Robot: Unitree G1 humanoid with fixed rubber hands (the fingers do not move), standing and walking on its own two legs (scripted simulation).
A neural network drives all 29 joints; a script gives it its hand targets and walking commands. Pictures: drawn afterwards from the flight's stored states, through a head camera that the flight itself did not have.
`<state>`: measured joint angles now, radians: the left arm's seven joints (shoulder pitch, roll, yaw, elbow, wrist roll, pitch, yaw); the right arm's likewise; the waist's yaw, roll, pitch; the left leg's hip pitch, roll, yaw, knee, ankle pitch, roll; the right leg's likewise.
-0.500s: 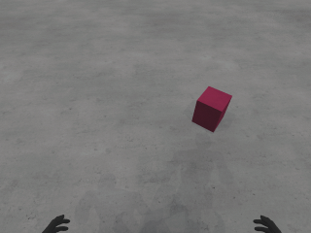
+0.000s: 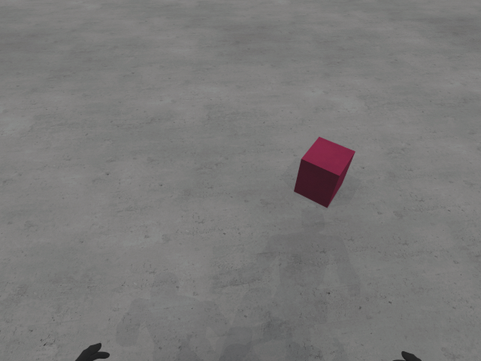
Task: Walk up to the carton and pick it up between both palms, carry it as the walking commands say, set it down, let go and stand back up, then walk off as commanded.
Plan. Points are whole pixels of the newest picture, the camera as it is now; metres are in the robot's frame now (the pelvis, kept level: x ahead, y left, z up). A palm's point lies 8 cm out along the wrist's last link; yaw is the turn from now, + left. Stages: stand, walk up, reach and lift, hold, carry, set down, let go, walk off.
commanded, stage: stand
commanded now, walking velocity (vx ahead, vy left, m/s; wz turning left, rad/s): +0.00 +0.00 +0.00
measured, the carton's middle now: (323, 172) +1.14 -0.40 -0.63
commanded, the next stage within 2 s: walk up in 0.94 s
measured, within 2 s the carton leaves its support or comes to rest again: neither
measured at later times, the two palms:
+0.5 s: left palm out of the picture +0.09 +0.29 -0.09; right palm out of the picture +0.09 -0.30 -0.09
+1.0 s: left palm out of the picture +0.07 +0.30 -0.09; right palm out of the picture +0.08 -0.30 -0.09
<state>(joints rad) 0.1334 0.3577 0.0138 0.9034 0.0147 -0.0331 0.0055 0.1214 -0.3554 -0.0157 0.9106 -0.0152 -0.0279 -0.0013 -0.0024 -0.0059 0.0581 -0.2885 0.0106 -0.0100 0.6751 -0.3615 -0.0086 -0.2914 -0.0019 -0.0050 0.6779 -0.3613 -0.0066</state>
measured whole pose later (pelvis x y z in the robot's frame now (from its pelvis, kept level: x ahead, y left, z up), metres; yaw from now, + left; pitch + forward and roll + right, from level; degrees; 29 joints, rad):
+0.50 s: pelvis +0.00 +0.00 +0.02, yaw +0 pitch -3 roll +0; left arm 0.08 0.35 -0.01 1.06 0.00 -0.03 0.00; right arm 0.08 -0.36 0.00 1.05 -0.01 -0.03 0.00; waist 0.00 -0.01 0.06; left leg -0.15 0.01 -0.01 0.42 -0.22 -0.01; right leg -0.16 0.00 0.00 0.43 -0.23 0.00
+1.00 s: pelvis -0.01 +0.00 +0.03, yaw +0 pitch -3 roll +0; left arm 0.09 0.36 -0.01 1.11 0.01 -0.03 0.00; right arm 0.09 -0.36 0.00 1.09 -0.01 -0.02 0.00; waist 0.01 -0.01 0.06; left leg -0.13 0.01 -0.01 0.35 -0.18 -0.01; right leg -0.13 0.00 -0.01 0.36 -0.18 0.00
